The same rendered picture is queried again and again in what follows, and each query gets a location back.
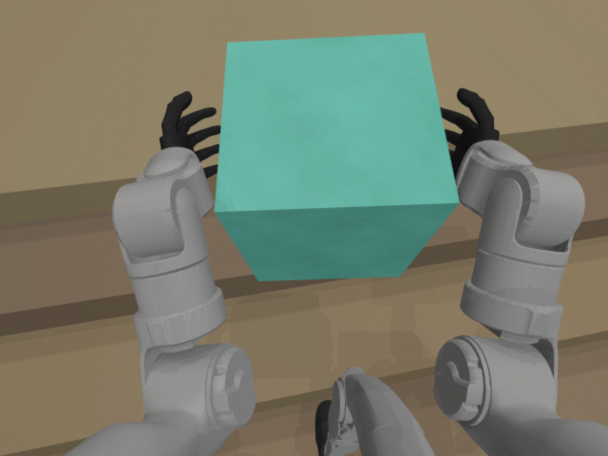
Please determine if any robot right forearm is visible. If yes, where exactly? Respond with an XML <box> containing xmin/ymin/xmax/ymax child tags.
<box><xmin>455</xmin><ymin>140</ymin><xmax>585</xmax><ymax>406</ymax></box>

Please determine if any robot left forearm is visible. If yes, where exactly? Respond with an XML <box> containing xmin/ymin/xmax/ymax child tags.
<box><xmin>112</xmin><ymin>147</ymin><xmax>227</xmax><ymax>410</ymax></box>

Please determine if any right robot upper arm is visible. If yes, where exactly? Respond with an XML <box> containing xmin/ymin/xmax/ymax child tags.
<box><xmin>433</xmin><ymin>335</ymin><xmax>608</xmax><ymax>456</ymax></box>

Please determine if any robot right hand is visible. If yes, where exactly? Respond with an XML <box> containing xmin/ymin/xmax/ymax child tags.
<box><xmin>440</xmin><ymin>88</ymin><xmax>500</xmax><ymax>179</ymax></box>

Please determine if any carton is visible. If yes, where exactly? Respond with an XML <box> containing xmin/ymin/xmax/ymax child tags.
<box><xmin>215</xmin><ymin>33</ymin><xmax>460</xmax><ymax>281</ymax></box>

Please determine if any robot left hand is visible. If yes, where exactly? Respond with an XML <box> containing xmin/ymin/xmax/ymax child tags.
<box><xmin>160</xmin><ymin>91</ymin><xmax>221</xmax><ymax>179</ymax></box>

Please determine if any robot right shin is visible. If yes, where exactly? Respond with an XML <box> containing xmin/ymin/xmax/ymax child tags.
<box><xmin>324</xmin><ymin>367</ymin><xmax>363</xmax><ymax>456</ymax></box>

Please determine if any left robot upper arm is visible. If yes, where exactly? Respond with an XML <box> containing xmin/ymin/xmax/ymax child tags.
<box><xmin>63</xmin><ymin>343</ymin><xmax>257</xmax><ymax>456</ymax></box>

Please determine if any right robot thigh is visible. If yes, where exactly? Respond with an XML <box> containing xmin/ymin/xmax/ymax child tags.
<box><xmin>332</xmin><ymin>374</ymin><xmax>435</xmax><ymax>456</ymax></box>

